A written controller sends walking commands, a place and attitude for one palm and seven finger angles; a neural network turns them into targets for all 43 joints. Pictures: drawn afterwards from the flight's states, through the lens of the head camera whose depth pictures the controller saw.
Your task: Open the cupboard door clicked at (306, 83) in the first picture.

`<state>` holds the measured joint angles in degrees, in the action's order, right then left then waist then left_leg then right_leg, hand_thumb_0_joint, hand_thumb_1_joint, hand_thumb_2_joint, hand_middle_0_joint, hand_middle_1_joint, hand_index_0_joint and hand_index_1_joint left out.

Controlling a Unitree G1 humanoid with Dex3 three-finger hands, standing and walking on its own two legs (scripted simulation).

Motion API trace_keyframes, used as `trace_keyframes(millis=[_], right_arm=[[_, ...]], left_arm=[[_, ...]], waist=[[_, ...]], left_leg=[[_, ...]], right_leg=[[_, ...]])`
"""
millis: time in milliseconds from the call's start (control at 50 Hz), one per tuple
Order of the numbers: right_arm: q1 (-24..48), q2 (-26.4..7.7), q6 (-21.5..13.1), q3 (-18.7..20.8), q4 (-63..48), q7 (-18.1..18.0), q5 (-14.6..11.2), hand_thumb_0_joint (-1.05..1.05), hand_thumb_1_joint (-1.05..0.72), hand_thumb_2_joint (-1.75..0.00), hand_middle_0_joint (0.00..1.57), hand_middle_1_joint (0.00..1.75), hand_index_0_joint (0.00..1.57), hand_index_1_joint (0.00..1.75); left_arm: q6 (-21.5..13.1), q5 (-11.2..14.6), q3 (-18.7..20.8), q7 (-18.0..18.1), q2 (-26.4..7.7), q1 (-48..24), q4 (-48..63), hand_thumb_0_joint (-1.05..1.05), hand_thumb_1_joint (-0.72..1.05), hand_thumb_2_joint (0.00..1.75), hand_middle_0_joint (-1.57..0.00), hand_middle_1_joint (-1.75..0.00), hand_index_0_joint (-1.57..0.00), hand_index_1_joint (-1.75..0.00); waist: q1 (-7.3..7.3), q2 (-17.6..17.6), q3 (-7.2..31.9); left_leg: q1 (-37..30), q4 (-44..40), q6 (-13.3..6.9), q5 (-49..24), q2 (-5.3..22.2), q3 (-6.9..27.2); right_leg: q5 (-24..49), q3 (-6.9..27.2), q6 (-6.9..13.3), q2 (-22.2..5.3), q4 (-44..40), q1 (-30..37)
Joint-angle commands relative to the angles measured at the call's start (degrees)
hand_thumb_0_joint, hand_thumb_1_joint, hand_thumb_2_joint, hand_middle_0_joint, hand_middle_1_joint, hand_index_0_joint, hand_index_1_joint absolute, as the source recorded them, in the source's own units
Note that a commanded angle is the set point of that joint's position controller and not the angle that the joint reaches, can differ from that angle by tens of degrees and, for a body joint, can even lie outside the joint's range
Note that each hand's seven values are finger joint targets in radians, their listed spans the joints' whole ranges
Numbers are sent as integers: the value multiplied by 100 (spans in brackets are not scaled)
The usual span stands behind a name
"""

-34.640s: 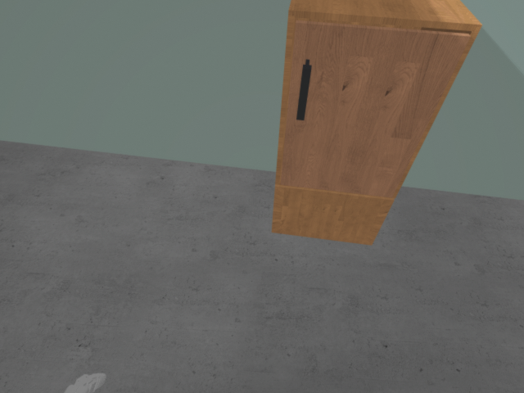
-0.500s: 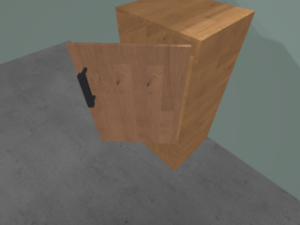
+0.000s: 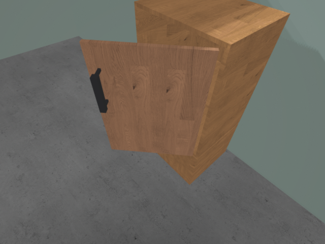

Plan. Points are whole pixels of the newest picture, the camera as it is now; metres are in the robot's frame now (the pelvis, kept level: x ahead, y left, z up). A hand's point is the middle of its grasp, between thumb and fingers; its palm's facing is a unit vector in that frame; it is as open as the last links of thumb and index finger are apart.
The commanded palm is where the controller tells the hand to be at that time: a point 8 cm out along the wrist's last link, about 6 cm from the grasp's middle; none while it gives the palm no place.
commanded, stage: shuffle to correct the standing spot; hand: left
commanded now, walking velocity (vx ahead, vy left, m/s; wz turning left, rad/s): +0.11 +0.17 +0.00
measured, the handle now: (101, 91) +0.60 +0.27 +0.01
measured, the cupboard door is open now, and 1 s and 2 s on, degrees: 43 43 43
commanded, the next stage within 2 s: come to a stop and stand still in 0.12 s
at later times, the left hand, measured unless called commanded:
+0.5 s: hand out of the picture +0.14 +0.21 -0.16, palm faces +0.02 -0.97 -0.23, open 7.4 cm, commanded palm none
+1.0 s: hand out of the picture +0.05 +0.17 -0.17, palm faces +0.04 -0.98 -0.21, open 7.4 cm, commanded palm none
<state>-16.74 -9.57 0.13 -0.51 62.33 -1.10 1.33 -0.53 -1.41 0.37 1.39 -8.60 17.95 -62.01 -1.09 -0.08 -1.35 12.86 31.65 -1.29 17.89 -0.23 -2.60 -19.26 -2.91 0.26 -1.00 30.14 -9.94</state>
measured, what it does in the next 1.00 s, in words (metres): steps on the spot: right foot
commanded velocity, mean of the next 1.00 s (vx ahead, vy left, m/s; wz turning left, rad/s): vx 0.00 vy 0.01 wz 0.00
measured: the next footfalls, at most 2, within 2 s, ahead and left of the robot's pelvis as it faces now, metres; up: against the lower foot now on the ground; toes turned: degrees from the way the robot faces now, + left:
right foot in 0.48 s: +0.11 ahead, -0.08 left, +0.00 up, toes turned -3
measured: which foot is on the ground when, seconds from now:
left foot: down 0.00-1.00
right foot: down 0.00-0.14, up 0.16-0.46, down 0.48-1.00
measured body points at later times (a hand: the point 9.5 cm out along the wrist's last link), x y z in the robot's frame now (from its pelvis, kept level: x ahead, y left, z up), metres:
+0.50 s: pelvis +0.05 +0.03 +0.00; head +0.08 +0.02 +0.45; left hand +0.13 +0.26 -0.14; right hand +0.02 -0.18 -0.17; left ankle -0.01 +0.10 -0.73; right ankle +0.08 -0.08 -0.74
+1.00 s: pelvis +0.04 -0.01 +0.01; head +0.05 -0.01 +0.46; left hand +0.05 +0.22 -0.15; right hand +0.05 -0.24 -0.15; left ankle -0.01 +0.10 -0.73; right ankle +0.07 -0.08 -0.73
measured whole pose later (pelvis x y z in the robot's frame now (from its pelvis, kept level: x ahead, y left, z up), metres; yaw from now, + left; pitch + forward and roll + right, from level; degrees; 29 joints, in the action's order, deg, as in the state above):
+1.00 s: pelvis +0.04 -0.01 +0.01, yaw +1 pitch -2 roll +1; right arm -15.5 -8.9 -0.8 -0.7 64.5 -2.2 1.0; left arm -0.6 -0.7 0.1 1.7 -10.1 15.4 -63.2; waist -0.8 -0.5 -2.5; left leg 4.0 22.3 -0.3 16.8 -0.3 -2.9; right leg -10.8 -4.6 4.6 2.4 24.6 -12.5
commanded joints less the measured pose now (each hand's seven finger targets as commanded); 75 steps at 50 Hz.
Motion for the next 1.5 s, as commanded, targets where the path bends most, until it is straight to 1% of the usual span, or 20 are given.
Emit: trace_keyframes(millis=[0,40,80,120,140,180,260,380,420,440,460,480,520,600,860,1320,1340,1360,1400,1480], right_arm=[[-42,-364,-90,135,-395,19,-2,0,-90,-90,20,30,20,30],[-160,-340,-113,151,-371,35,-18,0,-90,-90,20,30,20,30],[-538,-471,-164,150,-272,29,-28,0,-90,-90,20,30,20,30],[-1123,-909,-183,240,-163,-39,10,0,-90,-90,20,30,20,30],[-1325,-854,-174,222,-129,-89,-5,0,-90,-90,20,30,20,30],[-1063,-704,-197,167,-272,-111,-4,0,-90,-90,20,30,20,30],[-667,-641,-252,144,-442,-147,16,0,-90,-90,20,30,20,30],[-498,-766,-289,215,-307,-198,-14,0,-90,-90,20,30,20,30],[-454,-664,-271,220,-263,-195,-51,0,-90,-90,20,30,20,30],[-488,-485,-269,208,-260,-179,-77,0,-90,-90,20,30,20,30],[-535,-387,-256,204,-286,-170,-95,0,-90,-90,20,30,20,30],[-611,-283,-215,184,-245,-156,-113,0,-90,-90,20,30,20,30],[-681,-131,-133,141,-95,-133,-70,0,-90,-90,20,30,20,30],[-451,-314,-229,130,3,-142,-34,0,-90,-90,20,30,20,30],[-306,-396,-176,92,112,-123,-53,0,-90,-90,20,30,20,30],[-777,-167,-132,-4,273,-106,-46,0,-90,-90,20,30,20,30],[-167,-1078,-84,157,-432,-77,-24,0,-90,-90,20,30,20,30],[-335,-711,-223,202,-468,-109,-55,0,-90,-90,20,30,20,30],[-569,-654,-191,247,-340,-139,-65,0,-90,-90,20,30,20,30],[-423,-784,-85,369,-510,-94,-36,0,-90,-90,20,30,20,30]], left_arm=[[-68,-9,290,78,-1049,479,216,0,90,90,-20,-30,-20,-30],[-66,-26,331,84,-1073,438,280,0,90,90,-20,-30,-20,-30],[-9,-29,323,76,-916,261,347,0,90,90,-20,-30,-20,-30],[34,-36,222,69,-543,-17,510,0,90,90,-20,-30,-20,-30],[29,-55,198,89,-530,-230,622,0,90,90,-20,-30,-20,-30],[14,-24,224,71,-541,-414,657,0,90,90,-20,-30,-20,-30],[85,6,157,7,-252,-357,581,0,90,90,-20,-30,-20,-30],[41,50,177,58,-469,-487,604,0,90,90,-20,-30,-20,-30],[-13,48,191,79,-556,-323,533,0,90,90,-20,-30,-20,-30],[-58,41,208,103,-704,-162,483,0,90,90,-20,-30,-20,-30],[-74,54,220,122,-815,-62,439,0,90,90,-20,-30,-20,-30],[-71,80,172,115,-869,-115,418,0,90,90,-20,-30,-20,-30],[-51,105,132,114,-749,-383,482,0,90,90,-20,-30,-20,-30],[-22,99,100,108,-627,-574,533,0,90,90,-20,-30,-20,-30],[-110,84,65,66,-705,-240,243,0,90,90,-20,-30,-20,-30],[-126,103,39,70,-605,215,-24,0,90,90,-20,-30,-20,-30],[-211,-34,27,131,-1561,74,471,0,90,90,-20,-30,-20,-30],[-250,65,143,147,-1117,319,407,0,90,90,-20,-30,-20,-30],[-258,61,172,154,-1202,168,503,0,90,90,-20,-30,-20,-30],[-198,23,304,126,-1245,-155,684,0,90,90,-20,-30,-20,-30]], waist=[[-56,-818,-623],[-5,-702,-540],[162,-49,-339],[357,1559,-180],[430,1535,-207],[316,823,-209],[112,236,-106],[60,393,194],[-53,181,259],[-69,-127,344],[-26,-362,410],[82,-356,352],[189,-794,235],[85,-5,-41],[108,-24,-191],[69,-44,-332],[301,25,-968],[66,-76,138],[203,115,824],[210,-565,-31]], left_leg=[[942,275,67,272,120,-71],[593,-79,65,61,126,-147],[-254,-613,-68,-904,308,165],[-1247,-1194,-847,-2728,1439,1646],[-1572,-1271,-1227,-3602,1668,1896],[-1326,-1100,-1449,-4161,1671,1686],[-831,-1272,-1225,-4475,1369,1114],[-965,-935,-836,-5015,1272,937],[-836,-608,-510,-4396,1068,806],[-431,-377,-290,-3714,837,730],[111,-278,-88,-2506,551,575],[279,-522,45,-1221,329,456],[-52,-899,58,-752,351,462],[-238,-1242,-98,-2073,683,676],[-267,-1345,-53,-703,574,461],[28,-1315,-20,-353,467,395],[308,-715,-44,-1475,196,654],[221,-437,-30,-506,405,423],[75,-139,-24,-136,178,450],[424,378,-122,236,258,433]], right_leg=[[480,1748,900,-1621,-1238,-66],[964,1385,811,-1483,-897,-137],[804,728,527,-919,-123,-568],[-1203,-372,111,20,1680,-1831],[-1786,-147,101,-27,2540,-2374],[-1605,29,160,-312,3097,-2453],[-724,-18,29,-332,2609,-1850],[255,19,49,-162,586,-798],[1165,102,58,-216,-387,-201],[2332,528,149,-427,-476,356],[3749,1092,427,-941,-155,755],[4230,1233,711,-1372,-19,664],[3140,1048,665,-1066,-188,199],[2160,667,304,-543,-202,44],[1678,898,370,-623,-960,75],[498,988,286,-589,-1477,93],[2027,870,64,-395,-903,-165],[1540,1148,142,-904,-910,280],[1297,1459,455,-1148,-1133,657],[-302,1642,759,-1282,-1698,-274]])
